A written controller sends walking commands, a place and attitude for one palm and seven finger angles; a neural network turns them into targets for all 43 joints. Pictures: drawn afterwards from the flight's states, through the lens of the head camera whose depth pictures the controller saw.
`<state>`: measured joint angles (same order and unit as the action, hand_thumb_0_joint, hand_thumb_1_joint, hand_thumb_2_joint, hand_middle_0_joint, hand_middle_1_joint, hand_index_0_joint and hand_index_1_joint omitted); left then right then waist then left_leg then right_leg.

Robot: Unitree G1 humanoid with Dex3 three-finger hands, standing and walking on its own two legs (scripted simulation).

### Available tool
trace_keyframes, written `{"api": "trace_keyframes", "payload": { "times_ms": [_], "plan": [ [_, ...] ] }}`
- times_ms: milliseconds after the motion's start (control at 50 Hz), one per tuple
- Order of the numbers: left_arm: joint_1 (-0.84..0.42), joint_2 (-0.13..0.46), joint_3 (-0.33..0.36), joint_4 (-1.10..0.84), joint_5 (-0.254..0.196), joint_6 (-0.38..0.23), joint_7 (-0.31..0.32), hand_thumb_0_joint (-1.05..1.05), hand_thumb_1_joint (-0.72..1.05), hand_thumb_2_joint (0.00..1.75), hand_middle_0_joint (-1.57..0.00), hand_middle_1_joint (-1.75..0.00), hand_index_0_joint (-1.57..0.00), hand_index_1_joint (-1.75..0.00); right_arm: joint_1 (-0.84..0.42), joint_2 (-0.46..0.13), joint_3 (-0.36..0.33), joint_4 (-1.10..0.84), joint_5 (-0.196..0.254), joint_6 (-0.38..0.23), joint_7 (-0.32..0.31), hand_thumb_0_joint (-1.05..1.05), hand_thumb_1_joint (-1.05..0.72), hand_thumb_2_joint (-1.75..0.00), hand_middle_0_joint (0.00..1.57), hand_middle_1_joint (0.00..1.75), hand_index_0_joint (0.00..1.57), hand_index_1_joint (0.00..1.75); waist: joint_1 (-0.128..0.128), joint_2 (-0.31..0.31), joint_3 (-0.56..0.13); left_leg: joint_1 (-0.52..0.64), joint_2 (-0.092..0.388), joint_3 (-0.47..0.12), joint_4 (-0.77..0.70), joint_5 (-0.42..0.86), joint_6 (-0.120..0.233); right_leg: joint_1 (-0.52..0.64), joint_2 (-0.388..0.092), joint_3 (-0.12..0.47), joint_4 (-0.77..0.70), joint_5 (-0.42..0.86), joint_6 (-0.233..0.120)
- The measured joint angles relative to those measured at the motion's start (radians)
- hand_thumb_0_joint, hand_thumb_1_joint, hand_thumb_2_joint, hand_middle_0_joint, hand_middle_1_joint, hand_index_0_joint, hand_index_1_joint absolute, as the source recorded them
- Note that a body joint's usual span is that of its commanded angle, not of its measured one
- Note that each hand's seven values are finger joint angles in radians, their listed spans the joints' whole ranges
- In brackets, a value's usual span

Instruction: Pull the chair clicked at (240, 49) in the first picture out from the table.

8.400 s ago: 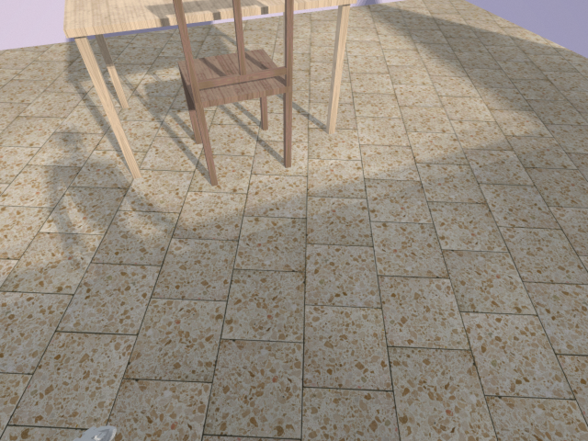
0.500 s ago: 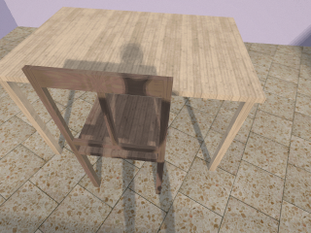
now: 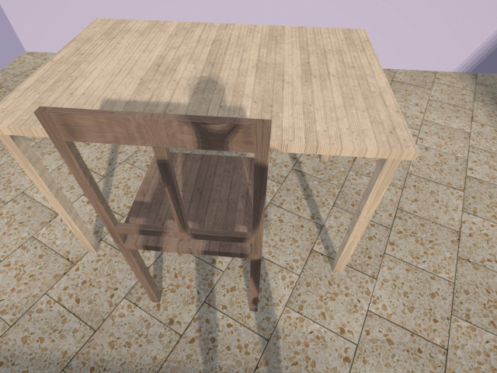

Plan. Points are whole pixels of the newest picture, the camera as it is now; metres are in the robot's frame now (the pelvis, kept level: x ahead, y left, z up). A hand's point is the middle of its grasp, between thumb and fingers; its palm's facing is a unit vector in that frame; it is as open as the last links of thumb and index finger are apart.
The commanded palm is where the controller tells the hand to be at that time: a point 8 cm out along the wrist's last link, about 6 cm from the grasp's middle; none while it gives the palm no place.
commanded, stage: look again from close up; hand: left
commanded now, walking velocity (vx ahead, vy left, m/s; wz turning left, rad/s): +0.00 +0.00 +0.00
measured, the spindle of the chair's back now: (173, 193) +0.50 +0.20 -0.07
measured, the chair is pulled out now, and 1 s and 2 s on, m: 0.00 0.00 0.00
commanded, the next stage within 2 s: shuffle to correct the standing spot in 0.96 s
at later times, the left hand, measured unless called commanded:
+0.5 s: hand out of the picture -0.03 +0.18 -0.17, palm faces -0.01 -0.98 -0.19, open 7.4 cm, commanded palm none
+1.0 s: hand out of the picture -0.04 +0.17 -0.17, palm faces -0.01 -0.98 -0.18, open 7.4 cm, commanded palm none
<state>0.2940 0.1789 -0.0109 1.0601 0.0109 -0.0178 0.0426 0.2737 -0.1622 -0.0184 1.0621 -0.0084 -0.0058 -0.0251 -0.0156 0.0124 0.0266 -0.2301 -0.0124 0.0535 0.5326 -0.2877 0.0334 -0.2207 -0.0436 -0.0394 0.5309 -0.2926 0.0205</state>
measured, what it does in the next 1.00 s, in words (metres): stands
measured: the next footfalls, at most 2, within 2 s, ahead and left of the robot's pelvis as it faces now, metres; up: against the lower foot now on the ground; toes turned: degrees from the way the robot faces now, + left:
none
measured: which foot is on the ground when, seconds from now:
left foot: down 0.00-1.00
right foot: down 0.00-1.00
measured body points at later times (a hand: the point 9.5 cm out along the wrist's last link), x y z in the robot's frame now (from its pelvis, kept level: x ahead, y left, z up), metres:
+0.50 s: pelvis -0.03 +0.01 +0.00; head -0.02 +0.01 +0.45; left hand -0.02 +0.23 -0.16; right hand -0.01 -0.22 -0.15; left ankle +0.00 +0.10 -0.73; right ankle -0.01 -0.13 -0.73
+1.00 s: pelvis -0.03 +0.01 +0.00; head -0.02 +0.00 +0.45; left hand -0.04 +0.22 -0.15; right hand -0.05 -0.20 -0.16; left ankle +0.00 +0.10 -0.73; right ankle -0.01 -0.13 -0.73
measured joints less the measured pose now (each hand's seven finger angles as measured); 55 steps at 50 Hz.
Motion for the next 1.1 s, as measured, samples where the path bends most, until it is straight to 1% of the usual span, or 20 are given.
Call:
{"api": "trace_keyframes", "payload": {
  "times_ms": [100, 280, 480, 760, 920, 1100],
  "plan": [
    [-0.008, 0.002, 0.003, -0.018, 0.001, 0.007, 0.001, 0.01, 0.91, 0.90, -0.20, -0.30, -0.20, -0.30, -0.032, -0.015, -0.001, -0.013, 0.000, 0.005, 0.002, 0.01, -0.91, -0.90, 0.20, 0.30, 0.20, 0.30, 0.005, 0.003, -0.003, 0.003, 0.003, 0.004, 0.021, -0.007, 0.001, 0.003, 0.003, 0.005, 0.017, -0.003, 0.001],
    [-0.011, -0.008, -0.003, -0.027, 0.004, 0.011, -0.005, 0.01, 0.91, 0.90, -0.20, -0.30, -0.20, -0.30, -0.068, -0.016, 0.005, -0.013, 0.002, 0.009, 0.009, 0.01, -0.91, -0.90, 0.20, 0.30, 0.20, 0.30, 0.015, -0.008, 0.000, 0.020, 0.002, 0.016, -0.011, 0.025, 0.004, 0.012, 0.002, 0.016, -0.007, 0.029, 0.004],
    [0.015, -0.019, -0.002, 0.002, 0.006, 0.012, -0.010, 0.01, 0.91, 0.90, -0.20, -0.30, -0.20, -0.30, -0.039, -0.008, 0.008, 0.021, 0.003, 0.012, 0.013, 0.01, -0.91, -0.90, 0.20, 0.30, 0.20, 0.30, 0.013, -0.018, 0.016, 0.016, -0.004, 0.023, -0.055, 0.064, 0.010, 0.005, -0.002, 0.023, -0.048, 0.069, 0.010],
    [0.038, -0.038, 0.007, 0.041, 0.007, 0.009, -0.006, 0.01, 0.91, 0.90, -0.20, -0.30, -0.20, -0.30, 0.011, 0.026, 0.007, 0.074, 0.005, 0.017, 0.012, 0.01, -0.91, -0.90, 0.20, 0.30, 0.20, 0.30, 0.007, -0.008, 0.034, 0.007, -0.011, 0.031, -0.077, 0.086, 0.017, -0.010, -0.008, 0.031, -0.062, 0.089, 0.015],
    [0.034, -0.055, 0.010, 0.044, 0.007, 0.005, -0.004, 0.01, 0.91, 0.90, -0.20, -0.30, -0.20, -0.30, 0.006, 0.036, 0.004, 0.077, 0.005, 0.014, 0.011, 0.01, -0.91, -0.90, 0.20, 0.30, 0.20, 0.30, 0.004, -0.006, 0.034, 0.004, -0.009, 0.037, -0.075, 0.084, 0.016, -0.017, -0.006, 0.037, -0.055, 0.087, 0.014],
    [0.020, -0.068, 0.012, 0.037, 0.008, 0.001, -0.006, 0.01, 0.91, 0.90, -0.20, -0.30, -0.20, -0.30, -0.007, 0.033, 0.002, 0.071, 0.003, 0.011, 0.009, 0.01, -0.91, -0.90, 0.20, 0.30, 0.20, 0.30, 0.004, -0.003, 0.027, 0.001, -0.004, 0.039, -0.074, 0.080, 0.012, -0.022, -0.001, 0.040, -0.054, 0.085, 0.011]
  ]
}}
